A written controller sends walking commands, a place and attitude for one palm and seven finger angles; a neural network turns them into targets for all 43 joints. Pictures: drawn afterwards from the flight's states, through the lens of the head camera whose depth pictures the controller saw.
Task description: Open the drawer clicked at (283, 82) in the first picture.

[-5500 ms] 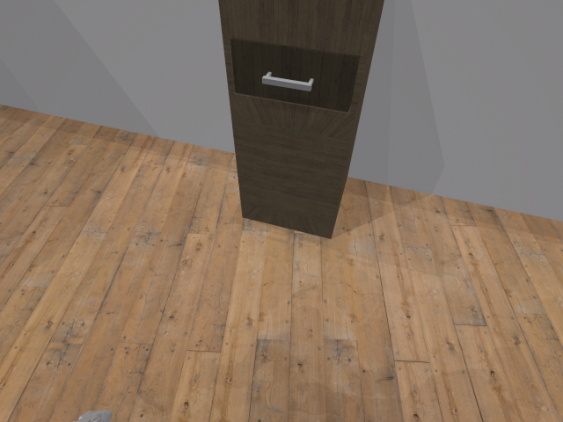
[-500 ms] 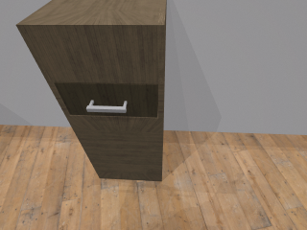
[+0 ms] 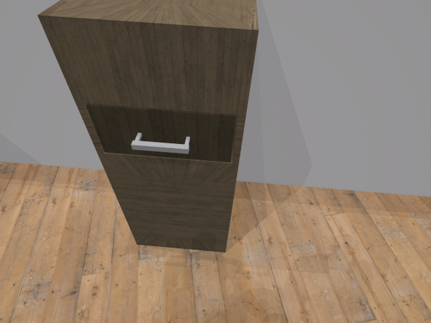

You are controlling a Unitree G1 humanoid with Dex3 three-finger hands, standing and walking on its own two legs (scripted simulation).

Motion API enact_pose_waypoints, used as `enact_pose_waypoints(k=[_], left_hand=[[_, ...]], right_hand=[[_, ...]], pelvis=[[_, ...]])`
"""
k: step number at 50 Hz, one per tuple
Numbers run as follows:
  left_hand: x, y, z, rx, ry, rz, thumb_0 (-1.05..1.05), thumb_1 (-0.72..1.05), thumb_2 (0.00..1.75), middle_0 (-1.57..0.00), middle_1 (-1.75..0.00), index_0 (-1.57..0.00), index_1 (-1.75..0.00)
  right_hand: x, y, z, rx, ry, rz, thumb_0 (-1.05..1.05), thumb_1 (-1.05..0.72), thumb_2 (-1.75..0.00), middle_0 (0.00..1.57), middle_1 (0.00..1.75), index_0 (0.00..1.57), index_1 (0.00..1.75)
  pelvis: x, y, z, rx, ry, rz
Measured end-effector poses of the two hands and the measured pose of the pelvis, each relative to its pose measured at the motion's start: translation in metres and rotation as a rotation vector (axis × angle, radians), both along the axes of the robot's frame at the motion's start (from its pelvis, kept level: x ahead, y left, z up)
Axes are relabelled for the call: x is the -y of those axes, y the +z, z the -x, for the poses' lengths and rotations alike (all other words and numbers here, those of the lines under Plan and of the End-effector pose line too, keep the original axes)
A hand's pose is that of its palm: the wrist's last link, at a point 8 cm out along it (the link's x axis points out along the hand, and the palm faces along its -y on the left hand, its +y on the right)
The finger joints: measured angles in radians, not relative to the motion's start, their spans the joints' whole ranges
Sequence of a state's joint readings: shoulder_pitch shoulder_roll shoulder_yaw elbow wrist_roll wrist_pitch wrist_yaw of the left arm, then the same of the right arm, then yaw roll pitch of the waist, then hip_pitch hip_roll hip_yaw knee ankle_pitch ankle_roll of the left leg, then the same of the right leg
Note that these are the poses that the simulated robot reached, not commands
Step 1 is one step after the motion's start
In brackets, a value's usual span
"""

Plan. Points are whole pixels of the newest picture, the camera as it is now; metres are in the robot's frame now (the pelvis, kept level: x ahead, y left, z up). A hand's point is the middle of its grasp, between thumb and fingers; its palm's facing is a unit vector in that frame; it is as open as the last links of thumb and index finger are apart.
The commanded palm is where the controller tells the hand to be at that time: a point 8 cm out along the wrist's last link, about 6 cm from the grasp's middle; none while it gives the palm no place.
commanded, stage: look again from close up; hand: left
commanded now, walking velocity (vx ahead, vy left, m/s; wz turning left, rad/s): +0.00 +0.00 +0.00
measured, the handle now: (162, 142) +0.56 +0.19 -0.02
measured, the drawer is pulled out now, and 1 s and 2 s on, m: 0.00 0.00 0.00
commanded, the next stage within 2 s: shuffle to correct the standing spot in 0.24 s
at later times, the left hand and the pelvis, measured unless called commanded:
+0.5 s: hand out of the picture -0.04 +0.20 -0.17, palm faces +0.00 -0.98 -0.17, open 7.4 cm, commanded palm none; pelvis -0.02 +0.03 +0.00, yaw +0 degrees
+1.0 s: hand out of the picture +0.01 +0.15 -0.18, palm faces +0.05 -0.99 -0.14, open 7.4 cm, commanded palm none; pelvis +0.04 +0.00 +0.00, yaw -1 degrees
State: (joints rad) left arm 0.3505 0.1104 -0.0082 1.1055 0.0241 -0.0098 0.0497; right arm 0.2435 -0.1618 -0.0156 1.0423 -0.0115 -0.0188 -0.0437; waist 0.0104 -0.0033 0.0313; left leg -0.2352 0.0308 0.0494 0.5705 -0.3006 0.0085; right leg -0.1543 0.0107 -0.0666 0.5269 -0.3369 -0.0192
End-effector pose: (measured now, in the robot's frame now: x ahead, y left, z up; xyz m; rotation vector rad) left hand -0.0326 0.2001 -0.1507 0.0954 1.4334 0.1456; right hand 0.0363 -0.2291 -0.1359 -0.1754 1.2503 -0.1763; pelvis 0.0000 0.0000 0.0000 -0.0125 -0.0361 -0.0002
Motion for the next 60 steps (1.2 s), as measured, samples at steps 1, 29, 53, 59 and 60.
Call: enact_pose_waypoints(k=[1,29,53,59,60], left_hand=[[-0.005,0.000,-0.002,0.013,0.000,-0.004,0.01,0.90,0.90,-0.20,-0.30,-0.21,-0.30],[-0.036,0.007,0.019,-0.031,-0.027,-0.006,0.00,0.91,0.90,-0.20,-0.30,-0.20,-0.30],[0.000,0.006,-0.052,-0.006,-0.017,-0.009,0.01,0.91,0.90,-0.20,-0.30,-0.20,-0.30],[-0.012,0.013,-0.066,0.052,-0.040,-0.066,0.02,0.92,0.90,-0.20,-0.30,-0.20,-0.30],[-0.013,0.014,-0.068,0.064,-0.041,-0.071,0.02,0.92,0.90,-0.20,-0.30,-0.20,-0.30]], right_hand=[[-0.003,0.001,-0.002,0.009,0.006,0.002,0.01,-0.92,-0.90,0.20,0.30,0.19,0.30],[-0.036,-0.005,0.078,-0.181,-0.038,-0.058,0.00,-0.90,-0.90,0.20,0.30,0.20,0.30],[-0.005,-0.006,-0.013,-0.115,-0.033,-0.014,0.02,-0.94,-0.90,0.20,0.30,0.20,0.30],[0.006,-0.006,-0.010,-0.095,-0.030,-0.026,0.01,-0.93,-0.90,0.20,0.30,0.20,0.30],[0.007,-0.006,-0.009,-0.095,-0.027,-0.028,0.01,-0.93,-0.90,0.20,0.30,0.20,0.30]], pelvis=[[-0.003,0.000,0.001,0.003,0.001,0.001],[-0.022,0.002,0.009,-0.026,-0.008,-0.016],[0.002,0.003,-0.041,-0.039,-0.013,-0.025],[0.012,0.005,-0.032,-0.033,-0.012,-0.029],[0.013,0.005,-0.030,-0.030,-0.010,-0.029]])
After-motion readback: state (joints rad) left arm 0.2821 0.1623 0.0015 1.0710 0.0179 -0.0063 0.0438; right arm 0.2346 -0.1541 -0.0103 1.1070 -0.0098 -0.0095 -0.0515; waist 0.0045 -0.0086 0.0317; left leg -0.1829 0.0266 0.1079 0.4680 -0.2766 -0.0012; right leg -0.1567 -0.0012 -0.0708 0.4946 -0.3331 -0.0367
